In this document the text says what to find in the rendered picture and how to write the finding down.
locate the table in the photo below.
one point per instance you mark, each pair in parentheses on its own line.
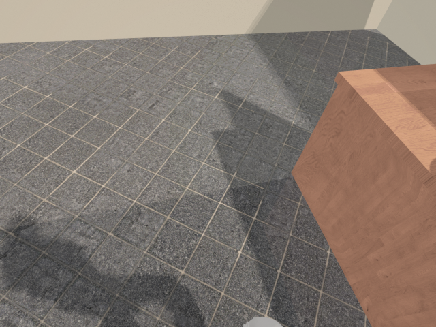
(368,174)

